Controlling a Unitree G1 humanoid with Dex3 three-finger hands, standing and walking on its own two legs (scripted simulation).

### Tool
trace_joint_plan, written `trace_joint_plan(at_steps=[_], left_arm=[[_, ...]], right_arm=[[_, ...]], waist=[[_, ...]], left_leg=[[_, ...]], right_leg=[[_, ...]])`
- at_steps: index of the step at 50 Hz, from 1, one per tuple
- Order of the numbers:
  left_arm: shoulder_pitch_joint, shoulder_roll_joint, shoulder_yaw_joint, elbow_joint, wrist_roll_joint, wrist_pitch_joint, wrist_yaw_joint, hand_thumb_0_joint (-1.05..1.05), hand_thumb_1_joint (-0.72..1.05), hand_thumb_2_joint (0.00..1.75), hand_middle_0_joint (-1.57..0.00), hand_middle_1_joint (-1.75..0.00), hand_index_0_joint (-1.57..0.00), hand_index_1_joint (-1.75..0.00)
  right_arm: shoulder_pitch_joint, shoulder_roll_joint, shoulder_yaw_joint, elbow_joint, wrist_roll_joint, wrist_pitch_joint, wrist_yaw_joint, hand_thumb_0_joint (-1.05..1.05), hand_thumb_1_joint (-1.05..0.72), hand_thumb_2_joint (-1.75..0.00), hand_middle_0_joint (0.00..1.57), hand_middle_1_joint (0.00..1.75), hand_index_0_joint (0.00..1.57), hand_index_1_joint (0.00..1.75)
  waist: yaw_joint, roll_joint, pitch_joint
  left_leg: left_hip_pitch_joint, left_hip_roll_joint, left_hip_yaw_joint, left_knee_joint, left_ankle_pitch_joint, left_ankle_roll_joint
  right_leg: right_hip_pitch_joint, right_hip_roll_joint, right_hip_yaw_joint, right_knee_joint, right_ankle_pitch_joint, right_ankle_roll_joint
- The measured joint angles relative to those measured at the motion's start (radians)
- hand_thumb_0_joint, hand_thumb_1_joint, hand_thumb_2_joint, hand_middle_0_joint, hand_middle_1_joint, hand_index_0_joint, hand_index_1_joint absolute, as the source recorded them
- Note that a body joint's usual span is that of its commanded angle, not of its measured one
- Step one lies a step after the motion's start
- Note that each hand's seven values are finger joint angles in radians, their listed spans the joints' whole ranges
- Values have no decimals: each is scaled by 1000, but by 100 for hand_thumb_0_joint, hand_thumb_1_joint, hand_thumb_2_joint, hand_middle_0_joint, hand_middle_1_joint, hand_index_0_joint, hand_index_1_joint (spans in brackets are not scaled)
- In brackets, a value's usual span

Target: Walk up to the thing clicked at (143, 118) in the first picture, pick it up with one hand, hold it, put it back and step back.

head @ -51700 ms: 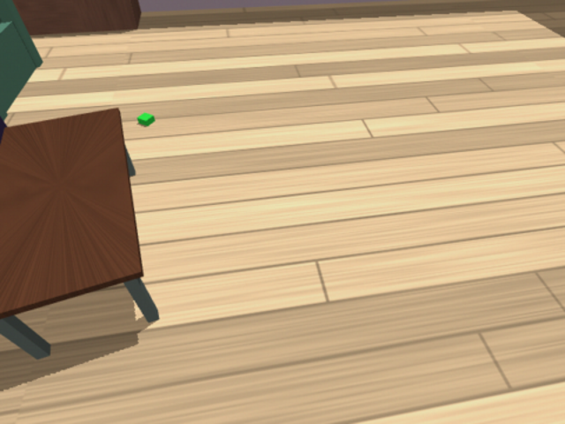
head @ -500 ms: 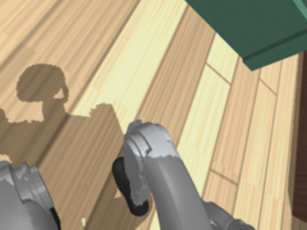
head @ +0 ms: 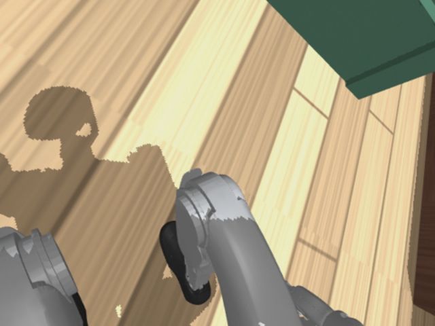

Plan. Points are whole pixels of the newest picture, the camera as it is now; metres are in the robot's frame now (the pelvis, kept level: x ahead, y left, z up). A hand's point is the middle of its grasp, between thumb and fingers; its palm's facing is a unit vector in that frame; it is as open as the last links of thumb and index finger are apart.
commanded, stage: open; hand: left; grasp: from above
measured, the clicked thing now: out of the picture +0.43 +0.33 -0.28
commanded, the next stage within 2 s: withdraw in 0.04 s
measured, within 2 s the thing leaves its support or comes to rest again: neither
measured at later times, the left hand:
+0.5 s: hand out of the picture +0.45 +0.35 -0.15, palm faces -0.22 -0.09 -0.97, open 13.2 cm
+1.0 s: hand out of the picture +0.42 +0.33 -0.13, palm faces -0.42 -0.10 -0.90, open 13.0 cm
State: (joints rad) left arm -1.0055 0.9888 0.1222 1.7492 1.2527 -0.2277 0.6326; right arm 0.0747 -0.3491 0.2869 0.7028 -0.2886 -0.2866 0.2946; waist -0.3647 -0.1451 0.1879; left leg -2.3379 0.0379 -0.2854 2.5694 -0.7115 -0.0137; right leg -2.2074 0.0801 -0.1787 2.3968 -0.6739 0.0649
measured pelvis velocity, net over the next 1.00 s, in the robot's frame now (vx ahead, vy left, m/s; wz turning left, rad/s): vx -0.01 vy -0.01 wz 0.11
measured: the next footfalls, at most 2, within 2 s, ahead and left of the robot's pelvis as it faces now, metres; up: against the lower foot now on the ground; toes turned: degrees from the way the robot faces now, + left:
none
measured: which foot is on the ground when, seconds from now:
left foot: down 0.00-1.00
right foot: down 0.00-1.00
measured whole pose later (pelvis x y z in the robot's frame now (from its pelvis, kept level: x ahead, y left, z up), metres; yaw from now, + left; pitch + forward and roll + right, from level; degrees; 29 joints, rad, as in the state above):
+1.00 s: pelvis -0.01 -0.01 +0.03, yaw +6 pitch +30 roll -8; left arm -0.96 0.76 0.06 1.41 1.28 -0.27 0.38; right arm 0.14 -0.32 0.09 0.71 -0.15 -0.06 0.14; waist -0.25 -0.04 0.00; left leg -2.32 0.02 -0.17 2.41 -0.62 -0.02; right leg -2.23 0.03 -0.10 2.33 -0.64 0.03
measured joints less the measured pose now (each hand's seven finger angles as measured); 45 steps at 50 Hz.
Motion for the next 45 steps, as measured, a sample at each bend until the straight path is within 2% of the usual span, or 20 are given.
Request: trace_joint_plan(at_steps=[9, 14, 17, 20, 22, 26, 30, 33, 35, 38, 40, 42, 45], left_arm=[[3, 1, -4, -4, 20, -19, 22, 0, -32, 84, -24, -80, -23, -82], [13, -14, 18, -30, 24, -2, 44, 0, -33, 84, -22, -83, -22, -84], [33, -43, 33, -98, 19, 20, 39, 0, -33, 84, -22, -84, -23, -84], [83, -99, 51, -232, -4, 49, 19, 0, -34, 84, -22, -84, -23, -84], [116, -142, 39, -309, -26, 76, 3, 0, -34, 84, -22, -84, -23, -83], [157, -213, -14, -392, -69, 147, -71, 0, -34, 85, -22, -84, -23, -84], [144, -257, -96, -394, -130, 206, -201, 0, -33, 86, -22, -84, -22, -84], [123, -282, -147, -405, -176, 209, -308, 0, -33, 86, -22, -85, -22, -85], [106, -298, -176, -410, -186, 190, -368, 0, -33, 86, -23, -86, -23, -86], [87, -308, -189, -409, -170, 138, -424, 0, -32, 86, -23, -86, -23, -87], [81, -305, -176, -403, -146, 92, -431, 0, -32, 86, -24, -86, -24, -87], [75, -292, -158, -390, -113, 46, -416, 0, -31, 86, -24, -86, -24, -86], [61, -265, -129, -356, -49, -8, -368, 0, -31, 86, -24, -86, -25, -86]], right_arm=[[3, 2, 6, -2, -2, 6, -7, 0, -89, -90, 20, 30, 20, 29], [7, 4, -7, -3, -4, 3, -6, 0, -89, -90, 20, 30, 20, 29], [19, 5, -26, 4, 4, 0, 1, 0, -90, -90, 20, 30, 20, 29], [43, 12, -61, 16, 24, 11, 12, 1, -90, -90, 20, 30, 20, 29], [58, 19, -89, 31, 45, 28, 19, 1, -90, -90, 21, 30, 20, 29], [64, 32, -152, 53, 98, 82, 21, 1, -90, -90, 21, 30, 20, 29], [48, 39, -202, 39, 143, 130, 6, 1, -90, -90, 20, 30, 20, 29], [38, 39, -221, 17, 165, 154, -17, 1, -90, -90, 20, 30, 20, 29], [34, 39, -224, 6, 176, 167, -38, 1, -90, -90, 20, 30, 20, 29], [31, 36, -215, -12, 180, 188, -74, 1, -90, -90, 20, 30, 20, 29], [33, 32, -207, -20, 178, 201, -98, 1, -90, -90, 20, 30, 20, 29], [34, 29, -197, -22, 172, 212, -116, 0, -90, -90, 20, 30, 20, 29], [41, 25, -186, -18, 159, 225, -135, 0, -90, -90, 20, 30, 20, 29]], waist=[[-2, -4, 1], [2, -1, -4], [14, 9, -22], [39, 36, -73], [59, 65, -127], [104, 133, -235], [146, 177, -283], [171, 187, -279], [182, 183, -267], [185, 169, -246], [179, 155, -234], [168, 138, -223], [146, 114, -210]], left_leg=[[5, 3, -2, -2, 1, 0], [6, 5, -3, -6, 3, 0], [4, 5, 2, -13, 4, 0], [-3, 5, 9, -24, 0, -3], [-9, 4, 18, -36, -4, -4], [-11, 6, 52, -74, -7, 4], [20, 10, 100, -129, 7, 19], [54, 9, 127, -173, 27, 22], [75, 5, 138, -200, 42, 20], [93, -1, 141, -228, 63, 14], [92, -4, 138, -235, 73, 10], [86, -8, 132, -231, 81, 4], [64, -11, 122, -208, 88, -5]], right_leg=[[4, 3, -2, -5, 5, 0], [5, 5, -3, -11, 9, 1], [2, 3, 1, -14, 8, -2], [-8, -1, 5, -19, 2, -9], [-16, -6, 11, -24, -7, -14], [-22, -15, 35, -43, -22, -14], [-1, -23, 71, -74, -21, -10], [25, -31, 92, -100, -11, -14], [41, -37, 99, -116, -2, -18], [55, -44, 101, -134, 12, -26], [53, -47, 97, -137, 21, -30], [46, -48, 91, -131, 28, -35], [23, -49, 85, -108, 34, -39]])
